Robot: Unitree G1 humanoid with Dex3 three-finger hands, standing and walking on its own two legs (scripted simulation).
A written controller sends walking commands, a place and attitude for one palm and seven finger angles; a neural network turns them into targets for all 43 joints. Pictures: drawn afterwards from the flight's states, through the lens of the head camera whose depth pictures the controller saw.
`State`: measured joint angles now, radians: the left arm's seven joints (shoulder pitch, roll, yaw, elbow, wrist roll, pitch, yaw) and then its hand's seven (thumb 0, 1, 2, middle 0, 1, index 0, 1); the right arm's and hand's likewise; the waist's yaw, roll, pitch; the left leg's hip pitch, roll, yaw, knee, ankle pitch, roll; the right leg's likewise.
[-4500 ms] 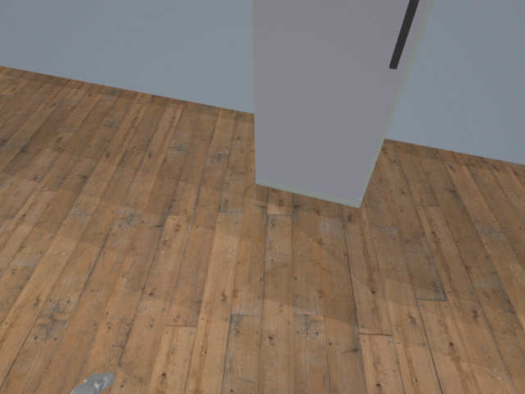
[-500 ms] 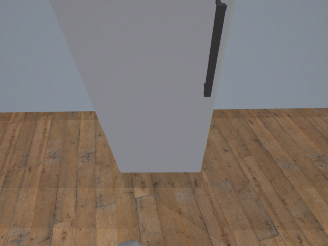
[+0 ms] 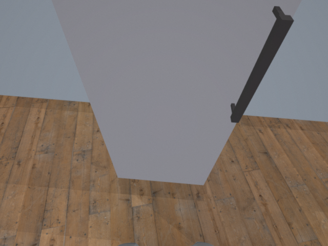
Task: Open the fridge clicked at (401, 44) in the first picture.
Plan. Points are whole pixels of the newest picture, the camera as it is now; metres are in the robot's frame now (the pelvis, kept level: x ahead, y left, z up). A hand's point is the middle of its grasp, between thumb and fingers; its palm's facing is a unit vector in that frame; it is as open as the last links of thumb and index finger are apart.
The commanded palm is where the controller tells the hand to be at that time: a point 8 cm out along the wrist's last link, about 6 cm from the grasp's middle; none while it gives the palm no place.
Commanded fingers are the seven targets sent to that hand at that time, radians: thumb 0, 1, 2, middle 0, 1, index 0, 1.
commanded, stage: come to a stop and stand still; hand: right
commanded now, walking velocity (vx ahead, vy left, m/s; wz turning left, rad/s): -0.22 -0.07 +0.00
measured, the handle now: (252, 75) +0.49 -0.17 +0.16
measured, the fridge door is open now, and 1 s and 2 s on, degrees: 0 0 0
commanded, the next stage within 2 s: none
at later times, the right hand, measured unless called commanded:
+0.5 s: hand out of the picture -0.01 -0.26 -0.17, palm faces +0.02 +0.98 -0.20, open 7.4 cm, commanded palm none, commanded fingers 0.00 -0.90 -0.90 0.20 0.30 0.20 0.30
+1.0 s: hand out of the picture -0.10 -0.15 -0.14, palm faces +0.07 +0.97 -0.21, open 7.4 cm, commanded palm none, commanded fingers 0.00 -0.90 -0.90 0.20 0.30 0.20 0.30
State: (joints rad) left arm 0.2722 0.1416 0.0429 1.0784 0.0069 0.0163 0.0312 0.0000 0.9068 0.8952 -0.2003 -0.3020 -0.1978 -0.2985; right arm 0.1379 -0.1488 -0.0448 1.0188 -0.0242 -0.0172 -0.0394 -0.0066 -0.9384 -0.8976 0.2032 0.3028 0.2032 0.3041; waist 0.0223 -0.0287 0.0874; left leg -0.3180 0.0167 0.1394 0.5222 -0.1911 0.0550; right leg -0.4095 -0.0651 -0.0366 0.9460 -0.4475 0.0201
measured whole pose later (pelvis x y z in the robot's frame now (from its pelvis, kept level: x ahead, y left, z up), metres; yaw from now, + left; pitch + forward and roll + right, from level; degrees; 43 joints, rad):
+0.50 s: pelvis -0.03 -0.05 +0.02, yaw +3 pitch +0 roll +3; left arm 0.19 0.13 0.03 1.00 0.03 0.00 0.05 0.00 0.92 0.89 -0.21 -0.30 -0.20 -0.30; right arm 0.28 -0.24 -0.10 1.05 -0.03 0.08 -0.01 0.01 -0.91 -0.90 0.20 0.30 0.20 0.30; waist -0.01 0.04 0.03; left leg -0.38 0.01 -0.05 1.08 -0.37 -0.07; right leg -0.28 -0.06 -0.10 0.40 -0.13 -0.04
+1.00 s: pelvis -0.07 +0.00 +0.02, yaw +1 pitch +0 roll -2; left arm 0.37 0.20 0.07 1.11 0.03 0.05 -0.01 0.00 0.91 0.90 -0.20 -0.30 -0.20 -0.30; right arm 0.38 -0.07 -0.02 1.10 -0.03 -0.03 -0.03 0.01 -0.91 -0.90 0.20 0.30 0.20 0.30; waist -0.01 -0.05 -0.01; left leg -0.09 0.06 0.07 0.33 -0.24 0.01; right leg -0.44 -0.06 -0.05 0.89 -0.25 0.06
